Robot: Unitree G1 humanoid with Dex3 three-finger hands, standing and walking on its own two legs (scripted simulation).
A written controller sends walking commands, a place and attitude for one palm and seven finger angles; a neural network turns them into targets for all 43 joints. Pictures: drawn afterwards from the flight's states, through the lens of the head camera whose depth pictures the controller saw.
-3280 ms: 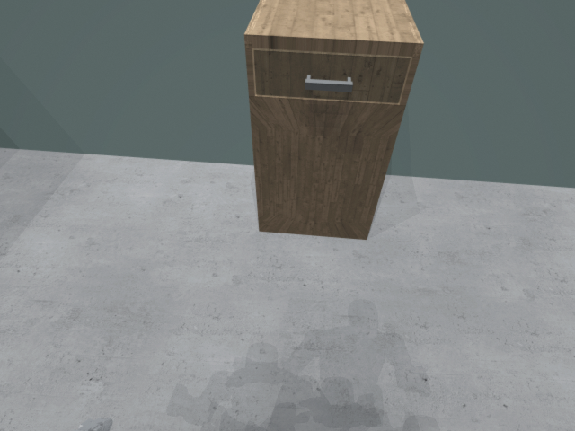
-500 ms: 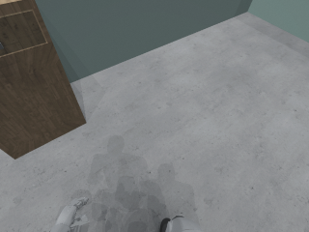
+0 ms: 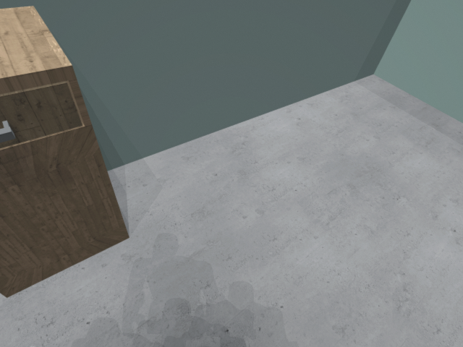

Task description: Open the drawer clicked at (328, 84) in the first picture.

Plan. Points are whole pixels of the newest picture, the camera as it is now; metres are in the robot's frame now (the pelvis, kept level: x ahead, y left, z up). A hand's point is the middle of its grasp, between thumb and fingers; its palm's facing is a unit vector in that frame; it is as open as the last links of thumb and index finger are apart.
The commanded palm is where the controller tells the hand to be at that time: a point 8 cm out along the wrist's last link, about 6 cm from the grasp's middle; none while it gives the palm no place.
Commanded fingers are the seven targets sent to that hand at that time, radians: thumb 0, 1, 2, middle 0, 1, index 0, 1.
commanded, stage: turn to face it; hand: left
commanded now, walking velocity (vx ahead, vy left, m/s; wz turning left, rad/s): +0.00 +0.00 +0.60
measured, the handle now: out of the picture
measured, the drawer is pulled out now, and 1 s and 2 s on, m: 0.00 0.00 0.00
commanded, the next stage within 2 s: take the last steps up to it in 1.02 s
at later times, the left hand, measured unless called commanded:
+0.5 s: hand out of the picture +0.08 +0.15 -0.14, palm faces +0.33 -0.90 -0.27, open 7.4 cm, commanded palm none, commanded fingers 0.00 0.90 0.90 -0.20 -0.30 -0.20 -0.30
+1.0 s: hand out of the picture -0.09 +0.16 -0.17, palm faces +0.57 -0.78 -0.26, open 7.4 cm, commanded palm none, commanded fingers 0.00 0.90 0.90 -0.20 -0.30 -0.20 -0.30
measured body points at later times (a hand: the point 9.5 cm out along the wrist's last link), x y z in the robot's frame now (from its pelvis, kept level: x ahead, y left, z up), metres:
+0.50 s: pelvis +0.04 -0.07 +0.00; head +0.06 -0.09 +0.45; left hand +0.07 +0.20 -0.12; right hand +0.16 -0.31 -0.16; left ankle +0.00 +0.06 -0.66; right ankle +0.08 -0.16 -0.74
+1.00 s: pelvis +0.02 -0.04 +0.00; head +0.02 -0.01 +0.45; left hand -0.12 +0.20 -0.16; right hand +0.25 -0.18 -0.13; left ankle -0.02 +0.06 -0.74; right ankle +0.08 -0.16 -0.68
